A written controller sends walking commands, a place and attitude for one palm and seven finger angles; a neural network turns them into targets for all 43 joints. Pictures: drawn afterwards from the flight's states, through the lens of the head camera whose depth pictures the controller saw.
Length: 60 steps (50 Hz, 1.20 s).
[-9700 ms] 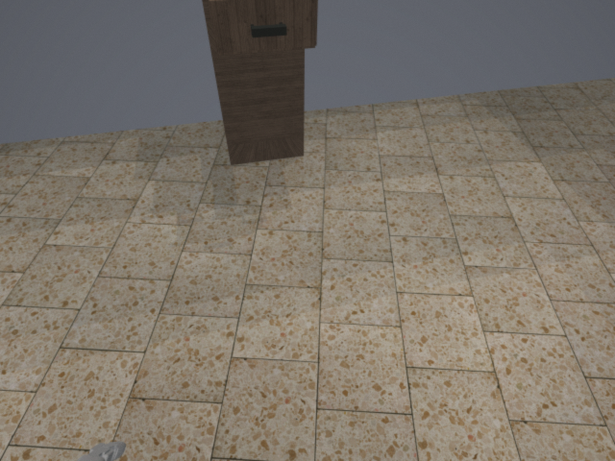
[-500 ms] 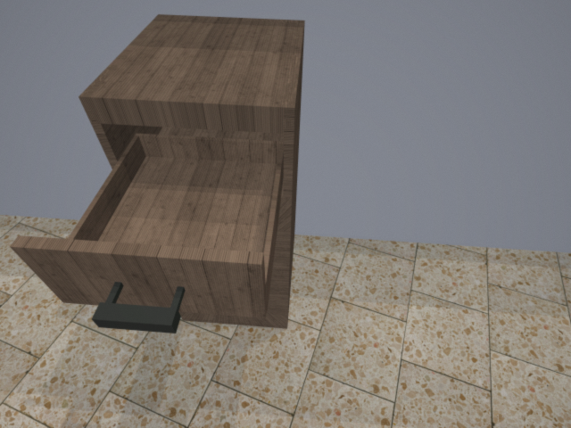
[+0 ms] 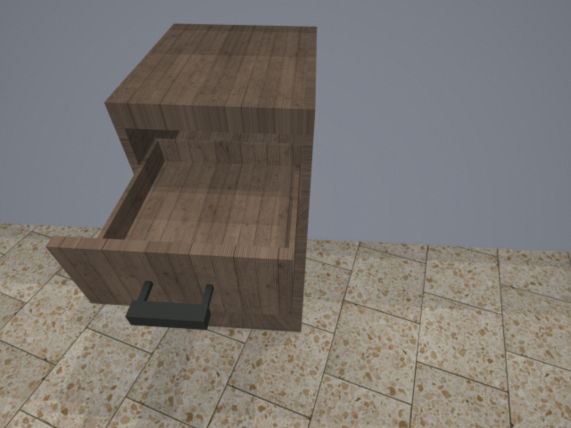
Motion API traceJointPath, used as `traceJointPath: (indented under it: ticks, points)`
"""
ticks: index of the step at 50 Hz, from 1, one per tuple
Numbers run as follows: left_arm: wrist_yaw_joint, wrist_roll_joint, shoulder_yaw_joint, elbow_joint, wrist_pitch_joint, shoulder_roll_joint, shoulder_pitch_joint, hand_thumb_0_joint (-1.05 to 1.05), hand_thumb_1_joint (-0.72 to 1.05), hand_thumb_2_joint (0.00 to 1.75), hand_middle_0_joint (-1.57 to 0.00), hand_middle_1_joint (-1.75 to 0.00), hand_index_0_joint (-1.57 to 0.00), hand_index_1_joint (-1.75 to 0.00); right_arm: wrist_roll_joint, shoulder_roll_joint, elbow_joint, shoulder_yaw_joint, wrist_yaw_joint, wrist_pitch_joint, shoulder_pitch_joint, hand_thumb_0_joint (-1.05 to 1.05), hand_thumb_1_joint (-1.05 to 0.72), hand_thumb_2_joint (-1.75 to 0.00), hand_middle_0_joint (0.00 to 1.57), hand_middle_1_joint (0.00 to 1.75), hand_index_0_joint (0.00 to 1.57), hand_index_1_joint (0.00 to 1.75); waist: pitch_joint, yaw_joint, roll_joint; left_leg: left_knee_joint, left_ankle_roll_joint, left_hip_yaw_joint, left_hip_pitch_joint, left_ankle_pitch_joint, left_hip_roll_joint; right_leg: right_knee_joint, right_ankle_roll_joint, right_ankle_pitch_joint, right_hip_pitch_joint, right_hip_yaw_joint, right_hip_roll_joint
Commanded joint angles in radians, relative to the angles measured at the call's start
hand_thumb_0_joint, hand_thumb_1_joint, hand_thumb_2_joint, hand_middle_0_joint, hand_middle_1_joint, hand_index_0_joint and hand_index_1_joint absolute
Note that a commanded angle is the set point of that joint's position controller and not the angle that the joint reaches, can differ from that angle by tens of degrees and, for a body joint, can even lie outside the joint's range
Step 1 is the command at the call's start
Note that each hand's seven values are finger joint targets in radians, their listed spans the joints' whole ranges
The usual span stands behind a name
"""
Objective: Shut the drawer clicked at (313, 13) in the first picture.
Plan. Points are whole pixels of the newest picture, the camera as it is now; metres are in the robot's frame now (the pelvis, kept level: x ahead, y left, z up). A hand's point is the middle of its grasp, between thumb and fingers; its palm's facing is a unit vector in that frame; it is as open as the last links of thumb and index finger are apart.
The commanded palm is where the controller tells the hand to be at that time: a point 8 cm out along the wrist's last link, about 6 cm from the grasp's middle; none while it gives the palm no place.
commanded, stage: come to a stop and stand still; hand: left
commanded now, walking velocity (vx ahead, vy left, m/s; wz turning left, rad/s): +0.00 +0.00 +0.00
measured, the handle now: (173, 301) +0.29 +0.19 +0.01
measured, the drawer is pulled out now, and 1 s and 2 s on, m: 0.30 0.30 0.27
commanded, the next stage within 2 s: look again from close up in 0.20 s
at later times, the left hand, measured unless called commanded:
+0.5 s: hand out of the picture -0.02 +0.17 -0.17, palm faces +0.03 -0.98 -0.19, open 7.4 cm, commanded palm none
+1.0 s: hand out of the picture +0.03 +0.17 -0.16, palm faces +0.12 -0.97 -0.23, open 7.2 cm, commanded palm +0.10 +0.20 -0.06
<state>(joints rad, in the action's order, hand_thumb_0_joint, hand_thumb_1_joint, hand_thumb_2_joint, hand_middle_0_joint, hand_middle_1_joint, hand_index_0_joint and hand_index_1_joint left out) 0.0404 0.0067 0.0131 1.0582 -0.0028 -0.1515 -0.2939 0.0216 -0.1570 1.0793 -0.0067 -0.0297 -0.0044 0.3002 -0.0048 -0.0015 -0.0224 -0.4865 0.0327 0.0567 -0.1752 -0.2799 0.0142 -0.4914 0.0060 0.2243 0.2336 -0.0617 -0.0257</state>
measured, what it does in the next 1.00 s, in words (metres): stands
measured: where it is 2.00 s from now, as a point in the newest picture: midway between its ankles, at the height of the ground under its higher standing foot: outside the picture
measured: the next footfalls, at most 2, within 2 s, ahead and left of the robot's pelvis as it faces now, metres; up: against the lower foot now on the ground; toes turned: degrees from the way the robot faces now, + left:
none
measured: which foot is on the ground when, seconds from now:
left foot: down 0.00-1.00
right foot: down 0.00-1.00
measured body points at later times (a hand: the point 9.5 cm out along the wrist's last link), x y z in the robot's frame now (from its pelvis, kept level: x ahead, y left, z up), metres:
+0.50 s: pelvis +0.00 +0.01 +0.00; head +0.01 +0.00 +0.45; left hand -0.02 +0.23 -0.15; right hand -0.01 -0.20 -0.17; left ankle -0.01 +0.10 -0.74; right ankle +0.03 -0.12 -0.74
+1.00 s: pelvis +0.01 +0.00 +0.00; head +0.02 -0.01 +0.45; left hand +0.02 +0.22 -0.14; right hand +0.01 -0.22 -0.16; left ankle -0.01 +0.10 -0.74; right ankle +0.03 -0.12 -0.74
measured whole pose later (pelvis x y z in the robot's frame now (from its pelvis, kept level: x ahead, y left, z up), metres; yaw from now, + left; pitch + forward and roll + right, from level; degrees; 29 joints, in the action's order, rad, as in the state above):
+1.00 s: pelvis +0.01 +0.00 +0.00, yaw -1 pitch -1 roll +0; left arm 0.08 -0.05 -0.01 0.78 0.10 -0.14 -0.42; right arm -0.01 -0.14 1.06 -0.02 -0.05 -0.06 0.34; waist -0.03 0.00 -0.01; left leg -0.47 0.02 0.07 -0.16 -0.29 0.01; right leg -0.50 0.01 0.24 0.24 -0.05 -0.02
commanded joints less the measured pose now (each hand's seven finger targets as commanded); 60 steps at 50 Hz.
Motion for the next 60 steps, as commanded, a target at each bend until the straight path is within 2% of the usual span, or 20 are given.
traceJointPath:
  ticks: [1,5,10,20,28,35,46,47,48,49,50,51,52,54,55,56,57,58,59,60]
  points:
    - [0.005,0.004,-0.022,-0.028,-0.015,-0.1,-0.052,0.0,0.9,0.9,-0.2,-0.3,-0.2,-0.3,-0.006,-0.102,-0.028,0.016,-0.001,-0.014,0.04,0.0,-0.9,-0.9,0.2,0.3,0.2,0.3,-0.094,-0.002,0.004,0.17,0.018,-0.133,-0.1,0.003,-0.125,0.078,0.02,-0.023,-0.001,0.081,-0.068]
    - [0.005,0.006,-0.021,-0.016,-0.016,-0.09,-0.066,0.0,0.9,0.9,-0.2,-0.3,-0.2,-0.3,-0.008,-0.096,-0.018,0.017,0.001,-0.015,0.039,0.0,-0.9,-0.9,0.2,0.3,0.2,0.3,-0.099,-0.001,0.02,0.181,0.021,-0.136,-0.095,-0.013,-0.12,0.084,0.02,-0.019,0.007,0.088,-0.071]
    - [0.006,0.004,-0.022,0.001,-0.019,-0.08,-0.078,0.0,0.9,0.9,-0.2,-0.3,-0.2,-0.3,-0.011,-0.09,-0.002,0.018,-0.003,-0.02,0.047,0.0,-0.9,-0.9,0.2,0.3,0.2,0.3,-0.057,0.001,0.014,0.166,0.024,-0.126,-0.048,0.074,-0.122,0.072,0.017,-0.074,-0.01,0.084,-0.076]
    - [0.006,0.005,-0.02,0.027,-0.017,-0.068,-0.091,0.0,0.9,0.9,-0.2,-0.3,-0.2,-0.3,-0.013,-0.078,0.024,0.017,-0.003,-0.015,0.053,0.0,-0.9,-0.9,0.2,0.3,0.2,0.3,-0.093,0.0,0.015,0.185,0.022,-0.13,-0.066,0.011,-0.12,0.085,0.016,-0.044,0.003,0.091,-0.076]
    - [0.008,0.005,-0.023,0.038,-0.019,-0.052,-0.093,0.0,0.9,0.9,-0.2,-0.3,-0.2,-0.3,-0.012,-0.066,0.037,0.016,-0.007,-0.019,0.06,0.0,-0.9,-0.9,0.2,0.3,0.2,0.3,-0.077,0.001,0.015,0.166,0.021,-0.115,-0.038,0.092,-0.118,0.076,0.017,-0.097,-0.005,0.096,-0.079]
    - [0.009,0.004,-0.024,0.041,-0.02,-0.054,-0.092,0.0,0.9,0.9,-0.2,-0.3,-0.2,-0.3,-0.014,-0.057,0.046,0.013,-0.006,-0.016,0.064,0.0,-0.9,-0.9,0.2,0.3,0.2,0.3,-0.087,0.001,0.037,0.159,0.017,-0.107,-0.035,0.08,-0.114,0.093,0.021,-0.076,0.002,0.11,-0.082]
    - [0.009,0.004,-0.027,0.041,-0.023,-0.048,-0.09,0.0,0.9,0.9,-0.2,-0.3,-0.2,-0.3,-0.013,-0.046,0.056,0.012,-0.009,-0.018,0.074,0.0,-0.9,-0.9,0.2,0.3,0.2,0.3,-0.08,0.001,0.022,0.148,0.013,-0.098,-0.019,0.125,-0.113,0.1,0.026,-0.114,-0.013,0.115,-0.083]
    - [0.043,0.016,-0.029,0.073,-0.037,-0.108,-0.145,0.0,0.9,0.9,-0.2,-0.3,-0.2,-0.3,-0.022,-0.082,-0.031,0.015,0.002,-0.034,-0.022,0.0,-0.9,-0.9,0.2,0.3,0.2,0.3,-0.062,-0.032,0.194,-0.058,-0.021,-0.072,-0.117,0.213,-0.128,0.068,0.014,-0.538,-0.074,0.129,-0.137]
    - [0.025,-0.203,-0.09,-1.493,-0.261,-0.276,0.599,0.0,0.9,0.9,-0.22,-0.32,-0.22,-0.32,-0.064,-0.284,-0.399,0.036,-0.044,-0.186,-0.018,0.0,-0.9,-0.9,0.2,0.3,0.2,0.3,0.458,0.092,-0.032,0.076,0.003,-0.07,0.145,0.227,-0.02,0.002,0.016,-0.294,-0.145,0.086,-0.038]
    - [0.074,-0.118,-0.086,-1.248,-0.198,-0.209,0.202,0.0,0.9,0.9,-0.24,-0.34,-0.24,-0.34,-0.052,-0.184,-0.346,0.001,-0.079,-0.277,-0.124,0.0,-0.9,-0.9,0.2,0.3,0.2,0.3,0.398,0.005,-0.199,0.101,-0.003,-0.04,0.141,0.312,-0.037,-0.021,0.043,-0.118,-0.12,0.049,0.01]
    - [0.13,-0.131,-0.047,-1.135,-0.139,-0.141,0.127,0.0,0.9,0.9,-0.26,-0.37,-0.26,-0.37,-0.054,-0.2,-0.285,0.025,-0.074,-0.316,-0.118,0.0,-0.9,-0.9,0.2,0.3,0.2,0.3,0.286,0.019,-0.212,0.096,-0.037,-0.045,0.057,0.234,-0.049,-0.022,0.032,-0.03,-0.051,0.006,0.003]
    - [0.126,-0.123,0.076,-0.95,-0.029,0.06,-0.136,0.0,0.9,0.9,-0.28,-0.39,-0.28,-0.39,-0.074,-0.147,-0.278,0.018,-0.052,-0.321,-0.074,0.0,-0.9,-0.9,0.2,0.3,0.2,0.3,0.122,0.026,-0.126,0.113,-0.032,-0.068,-0.037,0.113,-0.049,-0.007,0.024,0.012,0.029,-0.012,0.003]
    - [0.098,-0.171,0.124,-1.15,-0.038,0.084,-0.023,0.0,0.9,0.9,-0.3,-0.41,-0.3,-0.41,-0.081,-0.186,-0.356,0.01,-0.05,-0.338,-0.092,0.0,-0.9,-0.9,0.2,0.3,0.2,0.3,0.01,0.039,-0.079,0.105,-0.022,-0.097,-0.1,0.023,-0.045,0.003,0.018,0.039,0.057,-0.02,-0.003]
    - [0.072,-0.16,0.078,-1.192,-0.131,0.022,-0.029,0.0,0.9,0.9,-0.34,-0.45,-0.34,-0.45,-0.065,-0.211,-0.414,0.026,-0.057,-0.383,-0.12,0.0,-0.9,-0.9,0.2,0.3,0.2,0.3,-0.067,0.062,0.07,0.035,-0.006,-0.102,-0.176,-0.091,-0.016,0.027,0.011,0.171,0.155,-0.018,-0.001]
    - [0.057,-0.153,0.039,-1.136,-0.17,0.009,-0.077,0.0,0.9,0.9,-0.36,-0.47,-0.36,-0.47,-0.054,-0.211,-0.45,0.038,-0.051,-0.388,-0.121,0.0,-0.9,-0.9,0.2,0.3,0.2,0.3,-0.091,0.059,0.171,-0.011,-0.003,-0.098,-0.217,-0.1,-0.004,0.024,0.012,0.237,0.202,-0.016,-0.002]
    - [0.018,-0.153,0.025,-1.085,-0.218,0.019,-0.182,0.0,0.9,0.9,-0.38,-0.5,-0.38,-0.5,-0.044,-0.211,-0.476,0.052,-0.038,-0.39,-0.108,0.0,-0.9,-0.9,0.2,0.3,0.2,0.3,-0.06,0.028,0.268,-0.051,-0.008,-0.085,-0.253,-0.092,0.001,-0.003,0.01,0.282,0.236,-0.018,0.009]
    - [-0.035,-0.177,0.016,-1.017,-0.273,0.049,-0.324,0.0,0.9,0.9,-0.4,-0.52,-0.4,-0.52,-0.039,-0.204,-0.518,0.062,-0.023,-0.393,-0.132,0.0,-0.9,-0.9,0.2,0.3,0.2,0.3,-0.069,-0.01,0.332,-0.094,-0.015,-0.078,-0.323,-0.093,-0.001,-0.039,0.01,0.304,0.263,-0.019,0.01]
    - [-0.094,-0.199,-0.013,-0.98,-0.336,0.054,-0.446,0.0,0.9,0.9,-0.42,-0.54,-0.42,-0.54,-0.036,-0.199,-0.544,0.072,-0.006,-0.386,-0.142,0.0,-0.9,-0.9,0.2,0.3,0.2,0.3,-0.033,-0.037,0.366,-0.134,-0.024,-0.064,-0.374,-0.071,0.002,-0.079,0.011,0.277,0.255,-0.015,0.011]
    - [-0.156,-0.216,-0.045,-0.988,-0.4,0.042,-0.529,0.0,0.9,0.9,-0.44,-0.56,-0.44,-0.56,-0.033,-0.2,-0.577,0.081,0.015,-0.375,-0.162,0.0,-0.9,-0.9,0.2,0.3,0.2,0.3,0.013,-0.06,0.345,-0.169,-0.034,-0.049,-0.407,-0.04,0.01,-0.121,0.015,0.204,0.226,-0.005,0.012]
    - [-0.19,-0.212,-0.107,-0.972,-0.453,-0.017,-0.557,0.0,0.9,0.9,-0.46,-0.58,-0.46,-0.58,-0.04,-0.2,-0.588,0.088,0.034,-0.365,-0.163,0.0,-0.9,-0.9,0.2,0.3,0.2,0.3,0.053,-0.076,0.263,-0.203,-0.041,-0.035,-0.44,-0.008,0.016,-0.163,0.026,0.13,0.202,0.019,0.002]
